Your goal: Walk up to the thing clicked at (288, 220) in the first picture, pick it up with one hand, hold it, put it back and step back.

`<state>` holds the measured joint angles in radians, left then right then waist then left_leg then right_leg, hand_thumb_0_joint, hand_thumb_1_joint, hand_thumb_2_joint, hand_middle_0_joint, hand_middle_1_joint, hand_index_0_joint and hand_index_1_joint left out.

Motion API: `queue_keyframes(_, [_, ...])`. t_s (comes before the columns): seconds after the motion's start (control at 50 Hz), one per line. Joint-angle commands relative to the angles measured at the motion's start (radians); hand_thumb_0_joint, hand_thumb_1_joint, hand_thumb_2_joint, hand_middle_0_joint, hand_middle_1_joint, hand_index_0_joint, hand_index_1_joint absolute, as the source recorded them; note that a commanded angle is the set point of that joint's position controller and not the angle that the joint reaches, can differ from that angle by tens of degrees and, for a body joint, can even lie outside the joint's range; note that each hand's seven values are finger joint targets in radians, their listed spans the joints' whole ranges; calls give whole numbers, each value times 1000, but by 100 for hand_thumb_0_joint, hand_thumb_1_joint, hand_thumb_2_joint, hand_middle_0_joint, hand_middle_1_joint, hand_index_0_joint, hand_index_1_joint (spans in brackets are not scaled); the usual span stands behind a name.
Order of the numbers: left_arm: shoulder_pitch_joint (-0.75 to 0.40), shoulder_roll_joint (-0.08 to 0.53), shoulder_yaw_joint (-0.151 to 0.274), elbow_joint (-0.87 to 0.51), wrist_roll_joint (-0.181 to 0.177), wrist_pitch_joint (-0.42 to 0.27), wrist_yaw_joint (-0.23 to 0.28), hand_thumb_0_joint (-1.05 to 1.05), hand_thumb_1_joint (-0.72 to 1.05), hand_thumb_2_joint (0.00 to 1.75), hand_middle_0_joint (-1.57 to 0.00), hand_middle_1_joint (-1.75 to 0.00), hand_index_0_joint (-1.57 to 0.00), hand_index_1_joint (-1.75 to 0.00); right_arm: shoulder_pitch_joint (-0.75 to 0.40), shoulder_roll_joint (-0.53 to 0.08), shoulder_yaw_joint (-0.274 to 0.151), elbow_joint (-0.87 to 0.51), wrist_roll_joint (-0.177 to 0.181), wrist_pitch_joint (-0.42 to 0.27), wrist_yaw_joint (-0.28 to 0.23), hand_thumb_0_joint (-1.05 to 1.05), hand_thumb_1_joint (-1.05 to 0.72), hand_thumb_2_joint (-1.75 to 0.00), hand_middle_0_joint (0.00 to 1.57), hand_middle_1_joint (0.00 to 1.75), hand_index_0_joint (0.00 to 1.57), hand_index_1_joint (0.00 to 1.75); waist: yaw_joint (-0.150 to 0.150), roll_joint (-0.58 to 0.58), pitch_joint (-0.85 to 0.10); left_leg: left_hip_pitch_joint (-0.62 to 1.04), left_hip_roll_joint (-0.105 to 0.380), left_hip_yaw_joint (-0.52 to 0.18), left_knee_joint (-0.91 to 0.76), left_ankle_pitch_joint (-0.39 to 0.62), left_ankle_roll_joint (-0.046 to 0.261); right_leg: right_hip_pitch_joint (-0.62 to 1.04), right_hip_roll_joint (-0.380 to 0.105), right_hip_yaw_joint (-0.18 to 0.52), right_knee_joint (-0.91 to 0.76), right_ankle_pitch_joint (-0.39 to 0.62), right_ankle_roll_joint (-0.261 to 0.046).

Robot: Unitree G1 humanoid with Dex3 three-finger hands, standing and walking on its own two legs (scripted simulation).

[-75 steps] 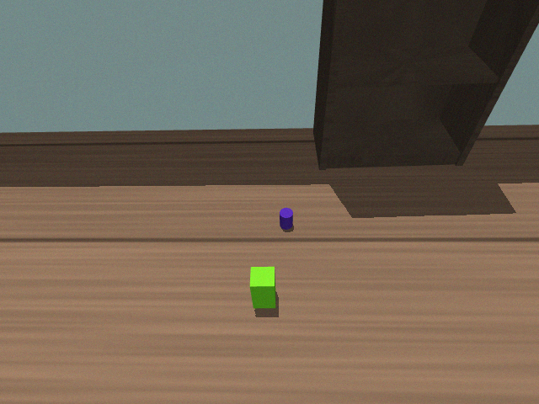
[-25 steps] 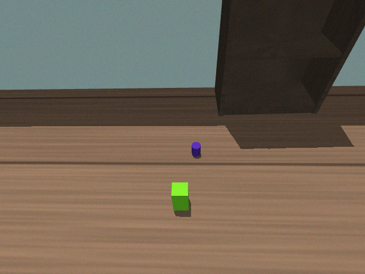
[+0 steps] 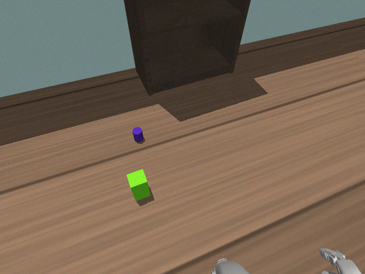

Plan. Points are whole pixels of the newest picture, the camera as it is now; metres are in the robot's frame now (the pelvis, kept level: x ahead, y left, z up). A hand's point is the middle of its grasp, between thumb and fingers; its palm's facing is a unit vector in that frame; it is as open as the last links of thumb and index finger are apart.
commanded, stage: walk up
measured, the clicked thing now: (138, 134) +1.01 +0.31 -0.73
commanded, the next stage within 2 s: none
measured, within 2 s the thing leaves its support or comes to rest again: neither
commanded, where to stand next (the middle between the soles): +0.07 -0.07 m, yaw -74 degrees
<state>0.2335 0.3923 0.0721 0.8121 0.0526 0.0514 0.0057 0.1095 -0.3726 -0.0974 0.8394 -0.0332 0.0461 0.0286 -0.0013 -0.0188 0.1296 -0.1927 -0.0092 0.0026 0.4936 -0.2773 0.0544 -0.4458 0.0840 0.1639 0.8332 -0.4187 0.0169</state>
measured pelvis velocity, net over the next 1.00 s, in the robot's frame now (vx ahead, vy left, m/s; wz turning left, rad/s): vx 0.06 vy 0.01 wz -0.85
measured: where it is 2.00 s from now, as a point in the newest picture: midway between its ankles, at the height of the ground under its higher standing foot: outside the picture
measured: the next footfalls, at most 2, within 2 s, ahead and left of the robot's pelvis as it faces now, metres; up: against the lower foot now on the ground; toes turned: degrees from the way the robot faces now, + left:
right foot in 0.36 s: +0.04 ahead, -0.12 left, +0.00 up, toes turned -25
left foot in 0.72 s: +0.23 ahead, +0.05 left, +0.00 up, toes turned -37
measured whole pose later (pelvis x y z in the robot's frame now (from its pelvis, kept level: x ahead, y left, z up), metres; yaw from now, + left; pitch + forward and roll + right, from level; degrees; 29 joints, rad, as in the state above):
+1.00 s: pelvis +0.06 +0.01 -0.02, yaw -49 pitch +0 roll -1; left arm 0.28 0.45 0.08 0.68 0.01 0.08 -0.08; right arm 0.31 -0.42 -0.05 0.69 -0.03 -0.03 -0.02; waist -0.01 -0.06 0.13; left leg -0.34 0.16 0.14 0.63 -0.27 -0.02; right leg -0.46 -0.02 0.09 1.01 -0.43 0.02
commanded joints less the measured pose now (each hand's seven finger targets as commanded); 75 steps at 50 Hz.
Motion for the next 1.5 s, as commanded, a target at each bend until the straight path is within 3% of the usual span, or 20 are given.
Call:
queue_keyframes(0.0, [42, 186, 61, -88, -20, -14, -38, 0, 90, 90, -20, -30, -20, -30, -84, -198, -60, -131, 8, -48, -22, 0, -90, -90, 20, 30, 20, 30, 6, 156, -49, 54, 210, -139, -249, 32, -20, -87, -72, -22, 136, 146, -22])
queue_keyframes(0.16, [-75, 176, 34, -175, -12, -21, -71, 0, 90, 90, -20, -30, -20, -30, 111, -250, -78, -150, 0, -62, -5, 0, -90, -90, 20, 30, 20, 30, -91, 163, -36, 135, 295, -22, -262, 35, -35, -104, -134, -181, -47, 135, -7])
queue_keyframes(0.32, [47, 193, 49, -173, -11, -36, -57, 0, 90, 90, -20, -30, -20, -30, 149, -266, -88, -208, 20, -63, -9, 0, -90, -90, 20, 30, 20, 30, -16, 68, -182, 114, 327, 163, 95, 539, -37, 231, -98, -232, -313, 30, -80])
queue_keyframes(0.36, [198, 265, 81, -147, -9, -47, -35, 0, 90, 90, -20, -30, -20, -30, 128, -223, -64, -231, 35, -67, -6, 0, -90, -90, 20, 30, 20, 30, 101, -144, -249, -213, 175, 225, 477, 326, -86, 571, -158, -12, -455, 75, -183])
queue_keyframes(0.38, [190, 316, 93, -175, -8, -52, -25, 0, 90, 90, -20, -30, -20, -30, 92, -170, -40, -274, 42, -70, 3, 0, -90, -90, 20, 30, 20, 30, 111, -321, -202, -548, -20, 182, 638, -289, -143, 694, -353, 385, -454, 290, -330])
queue_keyframes(0.4, [172, 309, 90, -197, -19, -45, -23, 0, 90, 90, -20, -30, -20, -30, 67, -222, -44, -278, 34, -70, -3, 0, -90, -90, 20, 30, 20, 30, 111, -226, -177, -493, 25, -24, 668, -421, -132, 536, -447, 524, -469, 351, -411])
queue_keyframes(0.48, [-19, 250, 59, -248, -44, -41, -4, 0, 90, 90, -20, -30, -20, -30, 160, -235, -46, -186, 34, -72, 1, 0, -90, -90, 20, 30, 20, 30, -9, -71, -118, -400, 85, -21, 530, -201, -100, 385, -225, 143, -432, 371, -234])
queue_keyframes(0.66, [-94, 244, 59, -325, -12, 0, -42, 0, 90, 90, -20, -30, -20, -30, 321, -185, -52, -158, 40, -73, -74, 0, -90, -90, 20, 30, 20, 30, -78, -144, -144, 71, -24, 45, 102, 61, -36, -49, -113, 138, -187, 486, -168])
queue_keyframes(0.68, [-91, 175, 40, -339, -22, 0, -40, 0, 90, 90, -20, -30, -20, -30, 378, -204, -59, -140, 17, -81, -85, 0, -90, -90, 20, 30, 20, 30, -100, -65, -160, 143, 31, -11, -3, 141, -22, -109, -58, 114, -121, 352, -96])
queue_keyframes(0.72, [37, 157, 32, -306, -11, 12, -26, 0, 90, 90, -20, -30, -20, -30, 285, -347, -89, -197, 6, -87, -91, 0, -90, -90, 20, 30, 20, 30, -34, 218, -194, 103, 510, -517, -179, 127, 105, -200, 49, 15, 301, -165, -21])
queue_keyframes(0.76, [104, 242, 53, -270, -8, 23, -31, 0, 90, 90, -20, -30, -20, -30, 144, -375, -94, -235, 20, -92, -84, 0, -90, -90, 20, 30, 20, 30, 5, 202, -132, -59, 551, -513, -212, -2, 236, -124, -41, 6, 468, -116, -9])
queue_keyframes(0.86, [80, 218, 70, -235, -41, 15, -76, 0, 90, 90, -20, -30, -20, -30, 175, -309, -60, -216, 8, -103, -78, 0, -90, -90, 20, 30, 20, 30, -7, 249, -107, -37, 297, -89, -105, 131, 108, -122, -68, -37, 356, 42, -6])
queue_keyframes(0.96, [26, 197, 58, -233, -47, -9, -78, 0, 90, 90, -20, -30, -20, -30, 240, -348, -64, -226, -4, -103, -50, 0, -90, -90, 20, 30, 20, 30, -59, 269, -166, 35, 330, -25, -49, 101, 152, -53, -105, -149, 77, -47, 13])
queue_keyframes(1.06, [194, 198, 70, -118, -42, -41, -33, 0, 90, 90, -20, -30, -20, -30, 171, -328, -54, -248, 15, -68, -29, 0, -90, -90, 20, 30, 20, 30, 25, 205, -205, -101, 323, 74, 226, 197, 104, 224, -43, -256, -309, 113, -29])
queue_keyframes(1.08, [221, 239, 88, -98, -35, -54, -23, 0, 90, 90, -20, -30, -20, -30, 187, -275, -35, -248, 19, -61, -27, 0, -90, -90, 20, 30, 20, 30, 46, 61, -193, -202, 262, 115, 401, 106, 59, 313, -39, -193, -361, 118, -42])
queue_keyframes(1.14, [153, 401, 114, -170, -14, -64, -6, 0, 90, 90, -20, -30, -20, -30, 92, -252, -16, -278, 36, -55, -54, 0, -90, -90, 20, 30, 20, 30, 72, -229, -86, -523, 100, 5, 674, -386, -58, 233, -421, 511, -452, 309, -320])
queue_keyframes(1.2, [73, 282, 77, -157, -36, -72, 12, 0, 90, 90, -20, -30, -20, -30, 154, -253, -17, -185, 45, -69, -46, 0, -90, -90, 20, 30, 20, 30, 0, -172, -77, -481, 122, -34, 642, -252, -46, 273, -262, 220, -315, 546, -237])
queue_keyframes(1.36, [110, 283, 55, -171, -39, -94, 39, 0, 90, 90, -20, -30, -20, -30, 124, -234, -18, -179, 19, -59, -40, 0, -90, -90, 20, 30, 20, 30, 10, -129, -124, -283, 67, -10, 471, -163, -28, 141, -269, 254, -208, 719, -255])
queue_keyframes(1.44, [34, 257, 40, -199, -49, -83, 39, 0, 90, 90, -20, -30, -20, -30, 219, -211, -31, -141, 15, -73, -33, 0, -90, -90, 20, 30, 20, 30, -56, -104, -158, -10, 12, 20, 139, 47, 2, -1, -173, 156, -79, 588, -165])
queue_keyframes(1.48, [84, 167, 14, -204, -58, -81, 41, 0, 90, 90, -20, -30, -20, -30, 214, -315, -60, -155, -3, -81, -37, 0, -90, -90, 20, 30, 20, 30, -46, 194, -190, 102, 312, -386, -38, 148, 115, -167, 23, -8, 223, 114, -44])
